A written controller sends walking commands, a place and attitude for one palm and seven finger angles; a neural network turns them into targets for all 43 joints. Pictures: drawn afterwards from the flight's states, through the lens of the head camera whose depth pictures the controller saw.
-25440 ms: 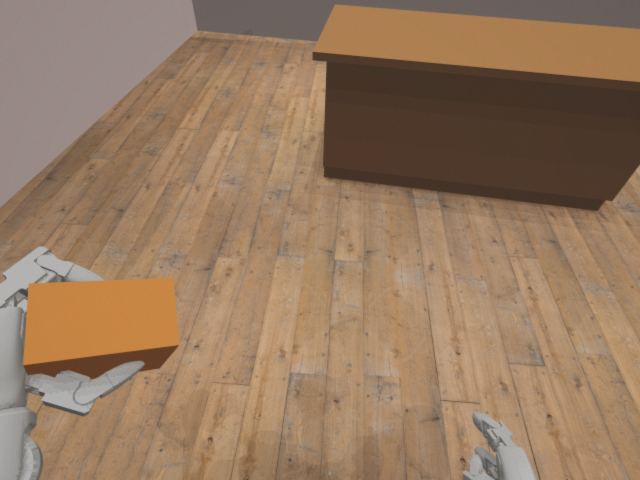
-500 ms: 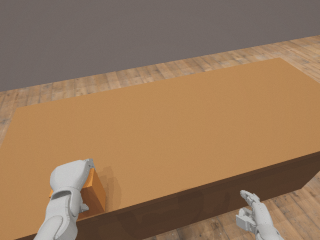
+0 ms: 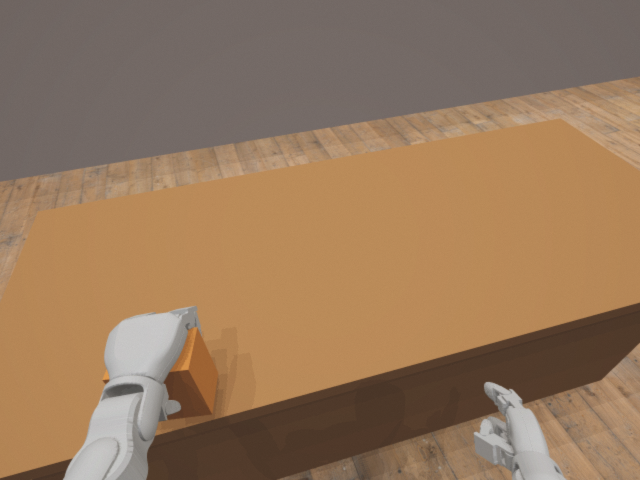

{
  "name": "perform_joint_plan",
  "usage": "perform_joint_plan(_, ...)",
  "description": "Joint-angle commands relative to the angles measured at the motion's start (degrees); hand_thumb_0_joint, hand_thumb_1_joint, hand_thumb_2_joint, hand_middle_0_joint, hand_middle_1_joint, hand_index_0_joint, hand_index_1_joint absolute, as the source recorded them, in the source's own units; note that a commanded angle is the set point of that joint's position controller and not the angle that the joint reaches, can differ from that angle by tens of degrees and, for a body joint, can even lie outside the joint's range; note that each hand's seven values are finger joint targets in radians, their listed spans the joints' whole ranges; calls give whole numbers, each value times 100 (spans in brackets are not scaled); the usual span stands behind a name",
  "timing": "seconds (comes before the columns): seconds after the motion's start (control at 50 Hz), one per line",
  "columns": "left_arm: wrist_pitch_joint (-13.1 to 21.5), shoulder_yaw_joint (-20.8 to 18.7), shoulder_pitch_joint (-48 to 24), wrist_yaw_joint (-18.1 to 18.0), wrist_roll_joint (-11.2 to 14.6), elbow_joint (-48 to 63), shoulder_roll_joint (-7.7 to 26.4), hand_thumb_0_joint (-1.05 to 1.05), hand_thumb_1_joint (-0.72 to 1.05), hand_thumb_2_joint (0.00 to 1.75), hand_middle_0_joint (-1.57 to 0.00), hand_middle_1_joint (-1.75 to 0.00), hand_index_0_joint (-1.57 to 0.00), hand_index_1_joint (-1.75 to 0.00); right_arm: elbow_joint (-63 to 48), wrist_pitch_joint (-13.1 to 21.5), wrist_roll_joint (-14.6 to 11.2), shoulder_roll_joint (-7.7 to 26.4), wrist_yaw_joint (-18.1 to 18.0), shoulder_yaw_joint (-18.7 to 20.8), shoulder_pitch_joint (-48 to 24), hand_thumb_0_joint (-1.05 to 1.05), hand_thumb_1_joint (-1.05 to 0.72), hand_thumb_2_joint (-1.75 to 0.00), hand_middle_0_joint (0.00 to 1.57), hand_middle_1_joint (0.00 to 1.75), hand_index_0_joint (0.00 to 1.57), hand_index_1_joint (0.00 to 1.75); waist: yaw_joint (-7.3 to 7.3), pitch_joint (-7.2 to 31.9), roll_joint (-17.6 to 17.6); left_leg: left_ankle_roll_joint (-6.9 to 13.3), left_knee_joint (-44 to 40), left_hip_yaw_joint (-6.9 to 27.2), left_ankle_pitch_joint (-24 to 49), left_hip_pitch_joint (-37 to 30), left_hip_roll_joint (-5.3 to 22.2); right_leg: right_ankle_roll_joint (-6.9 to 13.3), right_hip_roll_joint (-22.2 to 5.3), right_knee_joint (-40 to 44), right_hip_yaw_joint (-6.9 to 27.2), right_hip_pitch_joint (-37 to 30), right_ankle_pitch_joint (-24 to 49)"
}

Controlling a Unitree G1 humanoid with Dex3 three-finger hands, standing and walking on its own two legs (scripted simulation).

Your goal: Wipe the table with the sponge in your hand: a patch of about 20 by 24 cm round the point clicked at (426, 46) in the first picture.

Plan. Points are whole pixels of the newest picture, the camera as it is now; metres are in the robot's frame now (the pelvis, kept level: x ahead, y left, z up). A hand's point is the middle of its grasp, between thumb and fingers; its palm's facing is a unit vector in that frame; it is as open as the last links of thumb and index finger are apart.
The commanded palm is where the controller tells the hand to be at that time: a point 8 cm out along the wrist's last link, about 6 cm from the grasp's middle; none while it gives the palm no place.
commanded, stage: move the sponge above the wiping area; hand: left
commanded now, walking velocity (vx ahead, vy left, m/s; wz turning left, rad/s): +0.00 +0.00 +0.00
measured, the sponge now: (171, 383) +0.22 +0.26 -0.02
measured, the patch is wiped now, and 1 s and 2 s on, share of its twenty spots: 0.00 0.00 0.00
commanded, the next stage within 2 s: lower the sponge onto the table in 1.38 s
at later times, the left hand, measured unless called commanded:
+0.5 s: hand (147, 339) +0.24 +0.28 +0.05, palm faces +0.07 -0.04 -1.00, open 10.0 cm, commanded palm +0.21 +0.28 +0.09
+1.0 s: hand (136, 337) +0.25 +0.30 +0.04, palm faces +0.01 -0.09 -1.00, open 10.0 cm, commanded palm +0.21 +0.27 +0.09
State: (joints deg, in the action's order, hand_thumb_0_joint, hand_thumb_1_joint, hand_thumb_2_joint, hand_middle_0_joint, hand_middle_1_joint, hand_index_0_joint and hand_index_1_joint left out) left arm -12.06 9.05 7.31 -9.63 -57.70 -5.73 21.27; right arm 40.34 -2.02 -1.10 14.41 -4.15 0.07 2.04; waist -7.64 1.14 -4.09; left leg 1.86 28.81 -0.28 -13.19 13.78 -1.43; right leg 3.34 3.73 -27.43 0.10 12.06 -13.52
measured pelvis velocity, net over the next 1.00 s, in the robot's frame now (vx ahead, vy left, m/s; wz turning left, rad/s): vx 0.01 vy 0.00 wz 0.00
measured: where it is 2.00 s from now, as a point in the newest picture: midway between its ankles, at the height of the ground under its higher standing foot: outside the picture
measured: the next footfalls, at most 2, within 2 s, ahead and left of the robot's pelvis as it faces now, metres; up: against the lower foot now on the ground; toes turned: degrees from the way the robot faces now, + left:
none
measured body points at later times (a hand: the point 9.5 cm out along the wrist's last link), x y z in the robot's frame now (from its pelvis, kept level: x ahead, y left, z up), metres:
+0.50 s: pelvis +0.00 +0.00 +0.00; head -0.02 -0.03 +0.45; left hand +0.23 +0.28 +0.10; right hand +0.24 -0.21 -0.09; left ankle +0.03 +0.10 -0.74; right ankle +0.01 -0.09 -0.74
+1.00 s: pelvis +0.01 +0.00 +0.00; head -0.01 -0.03 +0.45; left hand +0.24 +0.30 +0.09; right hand +0.25 -0.21 -0.09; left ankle +0.03 +0.10 -0.74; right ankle +0.01 -0.09 -0.74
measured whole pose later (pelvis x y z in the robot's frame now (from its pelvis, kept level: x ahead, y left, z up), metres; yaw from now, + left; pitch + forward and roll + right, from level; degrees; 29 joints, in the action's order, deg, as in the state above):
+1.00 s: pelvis +0.01 +0.00 +0.00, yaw +0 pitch -1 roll +0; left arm -25.0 5.8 2.2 -11.2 -53.6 -10.3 21.1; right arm 41.3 -4.9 -4.0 14.2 -2.9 -0.7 0.9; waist -6.3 3.1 -5.1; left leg 2.1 26.2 -0.2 -12.6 12.9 -2.1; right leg 2.9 3.1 -25.7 0.4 11.5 -13.5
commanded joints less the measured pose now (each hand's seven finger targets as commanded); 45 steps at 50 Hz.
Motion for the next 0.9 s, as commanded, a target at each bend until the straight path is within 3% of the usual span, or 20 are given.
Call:
perform_joint_plan(0.0,-328,-1248,-1927,-906,-217,816,1326,0,10,130,-120,-160,-120,-160,-789,244,-67,571,44,203,-1222,0,-90,-90,20,30,20,30,89,999,-124,-67,-422,601,652,-460,-4,283,-132,597,846,280,198)
perform_joint_plan(0.04,-790,-1313,-1521,-837,150,358,1265,0,10,130,-120,-160,-120,-160,-778,164,-194,622,54,190,-1403,0,-90,-90,20,30,20,30,-11,898,333,-66,-593,599,525,-352,-33,224,-168,719,893,36,116)
perform_joint_plan(0.06,-1023,-902,-1190,-706,377,175,776,0,10,130,-120,-160,-120,-160,-851,127,-266,582,59,187,-1432,0,-90,-90,20,30,20,30,34,820,506,-49,-618,496,467,-261,-14,140,-207,737,715,-52,100)
perform_joint_plan(0.08,-1231,-776,-1229,-553,463,-13,748,0,10,130,-120,-160,-120,-160,-820,79,-310,628,64,144,-1508,0,-90,-90,20,30,20,30,76,777,764,-56,-647,498,459,-235,-22,106,-221,774,706,-50,143)
perform_joint_plan(0.14,-1586,-189,-1320,-23,491,-8,477,0,10,130,-120,-160,-120,-160,-963,-6,-338,700,68,82,-1549,0,-90,-90,20,30,20,30,245,582,715,-1,-678,524,432,-204,-75,107,-229,801,706,-13,190)
perform_joint_plan(0.22,-1069,-445,-1808,346,179,516,1038,0,10,130,-120,-160,-120,-160,-1040,46,-193,691,48,88,-1286,0,-90,-90,20,30,20,30,269,1017,574,136,-443,554,623,-332,-149,117,-222,659,705,-147,532)
perform_joint_plan(0.24,-751,-714,-1993,292,103,1045,1367,0,10,130,-120,-160,-120,-160,-1058,106,-116,701,20,122,-1224,0,-90,-90,20,30,20,30,207,1289,276,151,-399,572,717,-476,-145,149,-189,597,800,-237,640)
perform_joint_plan(0.26,-464,-698,-2015,202,26,1340,1291,0,10,130,-120,-160,-120,-160,-1117,174,-84,588,12,118,-1163,0,-90,-90,20,30,20,30,161,1506,-37,166,-363,584,874,-594,-147,167,-193,486,715,-305,755)
perform_joint_plan(0.32,137,-1242,-1995,-312,-252,1563,1667,0,10,130,-120,-160,-120,-160,-992,292,49,536,-12,184,-1053,0,-90,-90,20,30,20,30,37,1608,-465,90,-257,605,1149,-827,-71,256,-151,477,851,-121,866)
perform_joint_plan(0.34,149,-1642,-2037,-512,-319,1624,2053,0,10,130,-120,-160,-120,-160,-918,275,87,614,-13,197,-989,0,-90,-90,20,30,20,30,-1,1572,-584,25,-290,696,1103,-762,-43,314,-100,472,948,-85,751)
perform_joint_plan(0.36,105,-1326,-1961,-659,-329,1529,1563,0,10,130,-120,-160,-120,-160,-945,284,51,522,16,192,-1048,0,-90,-90,20,30,20,30,57,1384,-572,1,-296,632,1104,-680,-28,298,-123,454,826,29,689)
perform_joint_plan(0.42,-390,-1173,-1692,-882,-119,848,1211,0,10,130,-120,-160,-120,-160,-847,228,-86,589,81,223,-1232,0,-90,-90,20,30,20,30,62,1090,-110,-59,-426,643,916,-521,12,270,-144,553,782,166,502)
perform_joint_plan(0.5,-1244,-621,-1208,-490,474,104,632,0,10,130,-120,-160,-120,-160,-868,99,-306,648,72,167,-1454,0,-90,-90,20,30,20,30,131,748,799,-25,-622,523,598,-279,-8,103,-226,762,665,-57,357)
perform_joint_plan(0.54,-1484,-426,-1400,-151,466,36,667,0,10,130,-120,-160,-120,-160,-896,15,-324,719,61,115,-1529,0,-90,-90,20,30,20,30,214,645,799,0,-645,558,559,-275,-67,115,-230,810,759,-53,345)
perform_joint_plan(0.56,-1494,-61,-1384,16,479,200,385,0,10,130,-120,-160,-120,-160,-1035,11,-327,687,61,110,-1448,0,-90,-90,20,30,20,30,282,711,627,50,-628,508,554,-276,-63,99,-240,745,607,-96,385)
perform_joint_plan(0.6,-1345,-123,-1644,238,288,335,646,0,10,130,-120,-160,-120,-160,-1035,28,-259,697,57,80,-1397,0,-90,-90,20,30,20,30,289,902,675,109,-505,561,687,-344,-124,100,-235,699,629,-127,597)
perform_joint_plan(0.66,-681,-526,-1981,204,55,1116,1118,0,10,130,-120,-160,-120,-160,-1099,139,-113,610,30,113,-1186,0,-90,-90,20,30,20,30,195,1428,57,161,-372,582,929,-614,-141,155,-198,532,661,-284,852)
perform_joint_plan(0.74,-28,-1486,-2177,-375,-273,1506,1973,0,10,130,-120,-160,-120,-160,-928,229,41,613,-16,180,-1028,0,-90,-90,20,30,20,30,32,1589,-455,58,-296,647,1205,-787,-71,278,-123,491,914,-221,1023)
perform_joint_plan(0.82,-436,-1224,-1821,-772,-190,871,1346,0,10,130,-120,-160,-120,-160,-865,175,-78,592,82,193,-1229,0,-90,-90,20,30,20,30,39,1214,-192,-62,-406,624,1211,-590,-17,285,-147,526,793,-9,859)
perform_joint_plan(0.88,-1048,-826,-1365,-595,236,370,840,0,10,130,-120,-160,-120,-160,-891,86,-249,618,119,163,-1418,0,-90,-90,20,30,20,30,69,920,405,-60,-574,594,958,-420,-6,179,-182,643,671,-85,698)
